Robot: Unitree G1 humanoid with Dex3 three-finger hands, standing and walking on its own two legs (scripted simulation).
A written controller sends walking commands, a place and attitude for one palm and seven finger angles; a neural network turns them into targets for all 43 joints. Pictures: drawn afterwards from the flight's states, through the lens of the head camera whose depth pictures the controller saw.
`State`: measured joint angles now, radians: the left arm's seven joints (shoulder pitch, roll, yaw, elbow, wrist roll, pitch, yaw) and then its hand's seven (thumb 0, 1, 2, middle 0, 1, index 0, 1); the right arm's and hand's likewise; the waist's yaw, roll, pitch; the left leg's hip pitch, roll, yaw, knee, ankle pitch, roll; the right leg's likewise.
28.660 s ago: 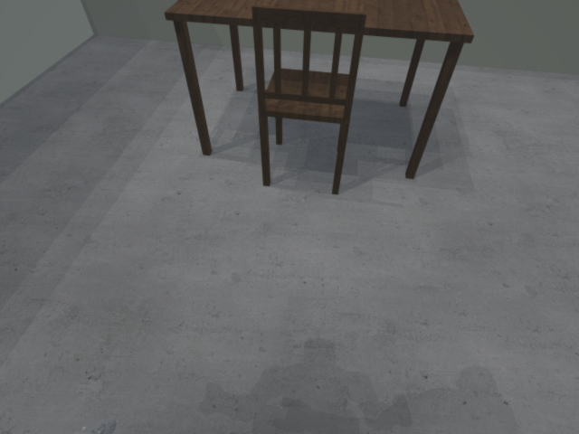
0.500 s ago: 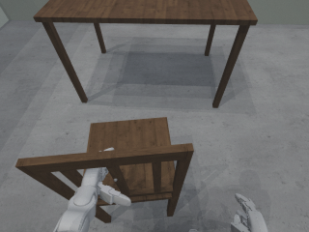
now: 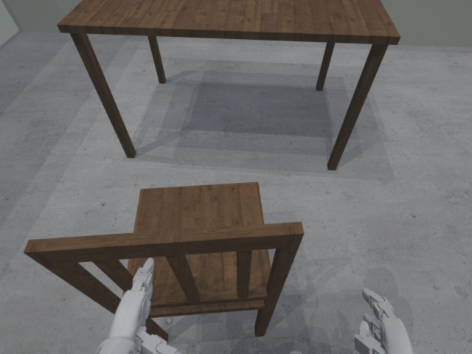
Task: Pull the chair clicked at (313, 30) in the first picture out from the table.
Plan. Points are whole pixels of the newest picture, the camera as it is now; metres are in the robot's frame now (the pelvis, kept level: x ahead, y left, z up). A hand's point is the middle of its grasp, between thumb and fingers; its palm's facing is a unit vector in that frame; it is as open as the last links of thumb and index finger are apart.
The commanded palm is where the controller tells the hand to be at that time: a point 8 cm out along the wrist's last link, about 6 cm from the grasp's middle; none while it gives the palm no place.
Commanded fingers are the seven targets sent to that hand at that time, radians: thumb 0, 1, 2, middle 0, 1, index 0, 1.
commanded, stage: draw the fingers out of the gap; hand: left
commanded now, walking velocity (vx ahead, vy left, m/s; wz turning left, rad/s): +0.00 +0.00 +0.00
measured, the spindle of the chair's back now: (185, 278) +0.27 +0.10 -0.07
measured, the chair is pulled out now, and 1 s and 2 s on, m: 0.67 0.67 0.67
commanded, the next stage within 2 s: draw the hand back to the body in 0.44 s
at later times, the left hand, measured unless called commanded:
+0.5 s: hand out of the picture +0.13 +0.12 -0.02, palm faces -0.04 -0.99 -0.12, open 17.5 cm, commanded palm +0.10 +0.16 +0.00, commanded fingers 0.00 -0.55 0.20 0.00 0.00 0.00 0.00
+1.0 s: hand (116, 350) +0.14 +0.15 +0.07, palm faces +0.06 -0.99 -0.09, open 17.5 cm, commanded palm +0.10 +0.21 +0.09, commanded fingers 0.00 -0.44 0.25 -0.01 -0.02 -0.01 -0.02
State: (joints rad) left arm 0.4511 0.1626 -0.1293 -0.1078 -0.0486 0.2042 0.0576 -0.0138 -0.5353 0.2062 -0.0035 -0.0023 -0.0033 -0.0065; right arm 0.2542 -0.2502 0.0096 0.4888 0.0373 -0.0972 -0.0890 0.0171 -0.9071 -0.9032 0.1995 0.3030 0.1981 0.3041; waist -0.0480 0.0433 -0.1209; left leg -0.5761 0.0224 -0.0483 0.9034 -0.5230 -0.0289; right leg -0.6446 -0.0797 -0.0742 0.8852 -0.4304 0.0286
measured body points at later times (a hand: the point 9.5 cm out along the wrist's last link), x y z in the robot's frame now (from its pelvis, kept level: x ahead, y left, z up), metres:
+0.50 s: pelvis -0.01 +0.00 -0.01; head +0.02 +0.00 +0.44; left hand +0.13 +0.17 -0.01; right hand +0.17 -0.24 -0.07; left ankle -0.04 +0.14 -0.69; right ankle +0.00 -0.14 -0.69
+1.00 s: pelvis -0.03 +0.00 -0.03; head +0.02 -0.02 +0.42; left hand +0.13 +0.21 +0.08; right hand +0.17 -0.23 -0.11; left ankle -0.05 +0.14 -0.69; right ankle +0.00 -0.14 -0.69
